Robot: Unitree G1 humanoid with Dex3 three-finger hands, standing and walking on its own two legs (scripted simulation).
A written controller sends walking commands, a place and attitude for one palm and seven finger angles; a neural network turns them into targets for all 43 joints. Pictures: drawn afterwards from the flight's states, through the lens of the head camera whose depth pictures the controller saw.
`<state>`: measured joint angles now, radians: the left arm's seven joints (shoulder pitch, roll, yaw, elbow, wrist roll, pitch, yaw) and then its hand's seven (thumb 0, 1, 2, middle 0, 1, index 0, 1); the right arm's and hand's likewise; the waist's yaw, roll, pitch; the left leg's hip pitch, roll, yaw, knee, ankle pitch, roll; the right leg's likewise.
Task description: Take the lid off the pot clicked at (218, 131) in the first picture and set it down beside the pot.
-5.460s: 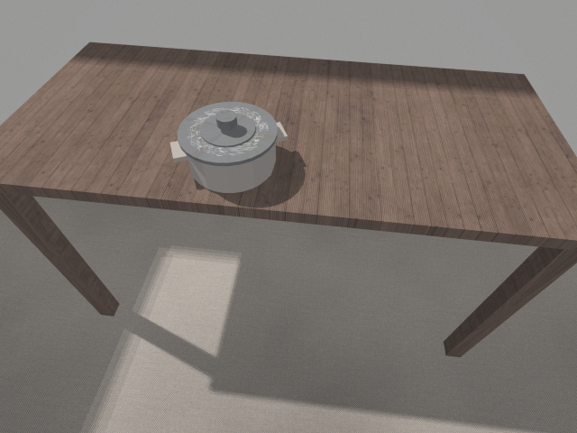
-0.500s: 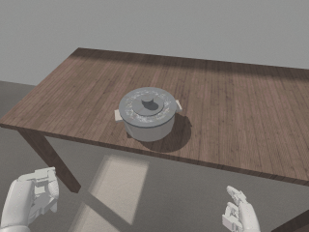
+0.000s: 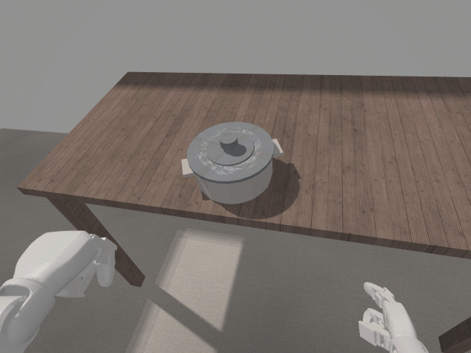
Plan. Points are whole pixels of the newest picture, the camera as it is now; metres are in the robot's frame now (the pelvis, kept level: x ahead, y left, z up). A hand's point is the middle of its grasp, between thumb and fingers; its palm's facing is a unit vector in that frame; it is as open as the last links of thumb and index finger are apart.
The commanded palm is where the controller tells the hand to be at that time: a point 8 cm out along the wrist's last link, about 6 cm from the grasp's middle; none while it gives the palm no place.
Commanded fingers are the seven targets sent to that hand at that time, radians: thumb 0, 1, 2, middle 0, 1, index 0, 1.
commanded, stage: reach forward and open the fingers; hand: left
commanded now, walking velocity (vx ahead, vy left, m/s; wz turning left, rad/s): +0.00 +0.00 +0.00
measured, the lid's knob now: (228, 140) +0.53 +0.08 +0.07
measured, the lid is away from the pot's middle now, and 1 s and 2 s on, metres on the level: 0.00 0.00 0.00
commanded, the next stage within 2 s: move the open hand above the knob in 0.70 s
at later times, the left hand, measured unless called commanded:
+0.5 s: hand (77, 238) +0.25 +0.27 +0.12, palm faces -0.17 -0.01 -0.99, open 9.1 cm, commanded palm +0.23 +0.26 +0.19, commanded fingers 0.00 -0.29 1.36 -0.81 -0.08 -0.81 -0.08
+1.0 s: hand (97, 208) +0.29 +0.25 +0.13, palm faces -0.21 -0.01 -0.98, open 10.2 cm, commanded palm +0.28 +0.24 +0.20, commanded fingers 0.00 -0.30 1.41 -0.82 -0.08 -0.82 -0.08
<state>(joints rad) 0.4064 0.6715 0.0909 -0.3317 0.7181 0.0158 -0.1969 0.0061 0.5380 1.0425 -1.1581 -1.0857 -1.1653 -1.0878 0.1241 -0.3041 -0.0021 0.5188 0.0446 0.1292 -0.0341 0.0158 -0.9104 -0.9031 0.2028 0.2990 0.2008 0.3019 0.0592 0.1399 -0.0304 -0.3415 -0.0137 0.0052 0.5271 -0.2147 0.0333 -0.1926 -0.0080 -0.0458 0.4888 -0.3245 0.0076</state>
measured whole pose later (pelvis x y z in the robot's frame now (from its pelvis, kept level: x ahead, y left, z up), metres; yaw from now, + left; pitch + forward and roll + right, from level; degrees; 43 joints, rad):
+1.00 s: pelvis -0.03 +0.02 +0.00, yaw +1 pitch -1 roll -1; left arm -0.30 0.64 -0.09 0.02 0.80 0.03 -0.38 0.00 -0.29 1.40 -0.83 -0.08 -0.84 -0.08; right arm 0.10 -0.28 0.01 0.57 0.05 0.12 0.01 0.01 -0.91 -0.90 0.20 0.30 0.20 0.30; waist 0.04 0.11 0.04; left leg -0.30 -0.05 0.00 0.44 -0.12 0.07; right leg -0.17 -0.04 -0.05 0.44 -0.26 0.03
